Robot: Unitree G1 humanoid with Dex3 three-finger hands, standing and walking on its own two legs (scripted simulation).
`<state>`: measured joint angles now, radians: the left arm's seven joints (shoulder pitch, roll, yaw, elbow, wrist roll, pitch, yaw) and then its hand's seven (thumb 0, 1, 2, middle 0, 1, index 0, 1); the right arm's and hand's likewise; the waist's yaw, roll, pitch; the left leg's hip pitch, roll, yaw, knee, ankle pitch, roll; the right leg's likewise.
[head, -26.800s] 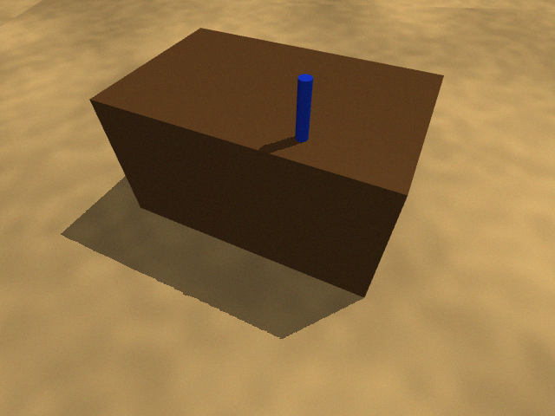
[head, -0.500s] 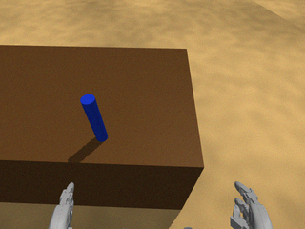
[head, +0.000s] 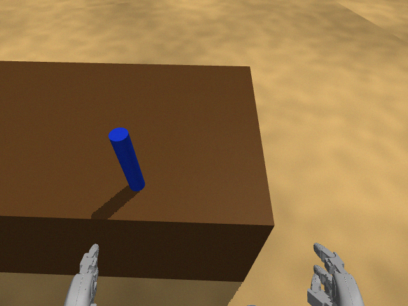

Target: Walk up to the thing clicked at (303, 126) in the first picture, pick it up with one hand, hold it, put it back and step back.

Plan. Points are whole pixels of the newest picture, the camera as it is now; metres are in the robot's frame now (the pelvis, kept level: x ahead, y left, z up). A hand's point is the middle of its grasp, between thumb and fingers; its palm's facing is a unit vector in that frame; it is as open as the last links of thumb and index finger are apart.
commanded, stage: home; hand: left
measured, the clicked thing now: (129, 162) +0.45 +0.20 -0.01
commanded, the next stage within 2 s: stand in 1.02 s
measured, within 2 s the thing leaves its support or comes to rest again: neither
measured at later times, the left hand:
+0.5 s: hand (116, 293) +0.17 +0.18 -0.04, palm faces +0.11 -0.97 -0.23, open 17.7 cm
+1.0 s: hand out of the picture +0.08 +0.25 -0.12, palm faces -0.04 -0.93 -0.38, open 17.7 cm
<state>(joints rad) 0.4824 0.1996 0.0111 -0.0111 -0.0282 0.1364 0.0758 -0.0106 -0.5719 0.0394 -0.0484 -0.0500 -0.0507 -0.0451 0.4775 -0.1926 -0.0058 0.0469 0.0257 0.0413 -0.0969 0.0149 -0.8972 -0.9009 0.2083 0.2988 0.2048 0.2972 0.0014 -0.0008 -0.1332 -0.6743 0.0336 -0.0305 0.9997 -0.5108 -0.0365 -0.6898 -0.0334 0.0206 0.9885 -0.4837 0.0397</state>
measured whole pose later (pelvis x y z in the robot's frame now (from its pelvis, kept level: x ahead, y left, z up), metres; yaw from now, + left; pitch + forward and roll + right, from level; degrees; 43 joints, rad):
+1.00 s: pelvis -0.01 +0.00 +0.03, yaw +0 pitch +0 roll +0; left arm 0.26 0.36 0.03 0.81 0.04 0.00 0.02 -0.01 -0.58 0.02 -0.05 -0.05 -0.05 -0.04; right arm 0.23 -0.34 -0.06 0.87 -0.05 0.00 -0.01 0.01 -0.90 -0.90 0.21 0.30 0.20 0.30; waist 0.01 -0.01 0.04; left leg -0.38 0.03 -0.02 0.81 -0.43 -0.03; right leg -0.41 -0.04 0.02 0.81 -0.41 0.03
